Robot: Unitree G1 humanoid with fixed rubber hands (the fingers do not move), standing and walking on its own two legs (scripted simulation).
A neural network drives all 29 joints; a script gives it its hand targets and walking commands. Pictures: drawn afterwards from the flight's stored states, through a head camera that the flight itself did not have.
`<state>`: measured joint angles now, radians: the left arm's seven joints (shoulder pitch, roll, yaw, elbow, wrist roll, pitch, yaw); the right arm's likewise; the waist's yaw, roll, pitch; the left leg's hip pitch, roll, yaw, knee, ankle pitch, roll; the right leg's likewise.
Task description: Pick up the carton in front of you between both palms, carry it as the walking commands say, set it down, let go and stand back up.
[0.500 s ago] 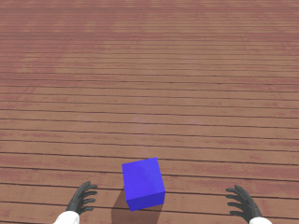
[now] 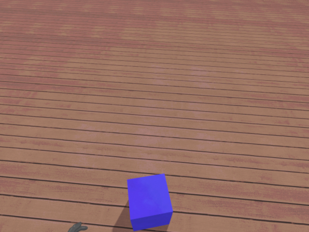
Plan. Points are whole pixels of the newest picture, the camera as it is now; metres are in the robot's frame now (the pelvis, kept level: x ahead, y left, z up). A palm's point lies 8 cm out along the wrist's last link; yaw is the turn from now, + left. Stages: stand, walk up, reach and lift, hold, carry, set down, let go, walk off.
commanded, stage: stand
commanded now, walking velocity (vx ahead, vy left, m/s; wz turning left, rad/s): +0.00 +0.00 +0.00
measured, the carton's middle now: (148, 202) +0.40 +0.05 -0.64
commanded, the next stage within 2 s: none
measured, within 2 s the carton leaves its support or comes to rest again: neither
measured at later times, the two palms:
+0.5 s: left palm out of the picture +0.03 +0.28 -0.13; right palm out of the picture +0.05 -0.23 -0.12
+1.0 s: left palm out of the picture -0.06 +0.24 -0.15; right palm out of the picture -0.03 -0.21 -0.13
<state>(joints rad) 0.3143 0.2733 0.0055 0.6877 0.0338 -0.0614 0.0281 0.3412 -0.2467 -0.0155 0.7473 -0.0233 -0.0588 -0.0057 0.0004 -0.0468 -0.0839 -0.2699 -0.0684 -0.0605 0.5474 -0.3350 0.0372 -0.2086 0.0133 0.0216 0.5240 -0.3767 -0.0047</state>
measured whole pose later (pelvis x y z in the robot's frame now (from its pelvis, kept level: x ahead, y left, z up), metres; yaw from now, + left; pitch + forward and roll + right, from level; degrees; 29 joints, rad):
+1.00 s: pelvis +0.00 +0.02 +0.00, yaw +2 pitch -1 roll +0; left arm 0.39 0.20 -0.05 1.09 0.01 0.01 0.06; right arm 0.37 -0.17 0.04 1.08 -0.01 0.00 -0.04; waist 0.00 -0.03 0.00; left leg -0.17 -0.10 -0.09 0.51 -0.31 0.07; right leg -0.09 -0.02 -0.01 0.46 -0.36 0.02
